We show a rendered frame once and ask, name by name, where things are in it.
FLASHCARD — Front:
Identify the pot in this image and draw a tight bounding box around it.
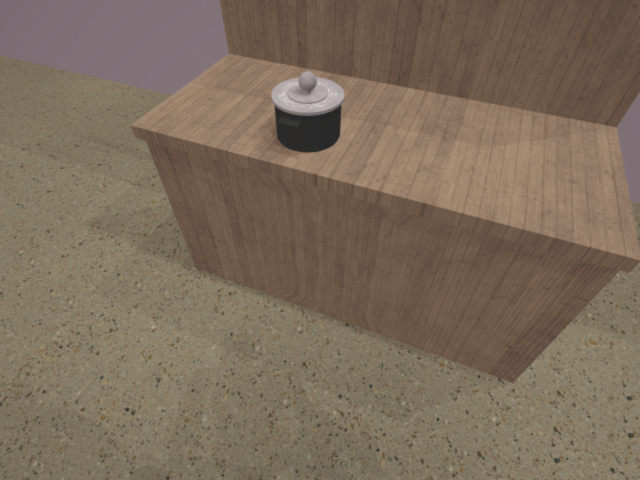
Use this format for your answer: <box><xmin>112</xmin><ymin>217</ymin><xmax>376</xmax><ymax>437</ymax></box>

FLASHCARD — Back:
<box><xmin>274</xmin><ymin>105</ymin><xmax>341</xmax><ymax>152</ymax></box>

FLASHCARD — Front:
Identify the knob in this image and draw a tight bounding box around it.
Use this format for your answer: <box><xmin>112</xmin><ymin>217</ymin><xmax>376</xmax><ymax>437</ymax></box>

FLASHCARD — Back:
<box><xmin>298</xmin><ymin>71</ymin><xmax>317</xmax><ymax>91</ymax></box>

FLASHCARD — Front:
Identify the lid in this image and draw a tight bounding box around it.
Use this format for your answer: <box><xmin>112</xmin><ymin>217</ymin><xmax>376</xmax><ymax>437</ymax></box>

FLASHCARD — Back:
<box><xmin>271</xmin><ymin>77</ymin><xmax>345</xmax><ymax>116</ymax></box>

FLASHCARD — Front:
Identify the table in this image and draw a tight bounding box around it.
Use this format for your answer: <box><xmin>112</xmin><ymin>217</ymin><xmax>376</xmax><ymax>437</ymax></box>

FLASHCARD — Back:
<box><xmin>130</xmin><ymin>0</ymin><xmax>640</xmax><ymax>383</ymax></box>

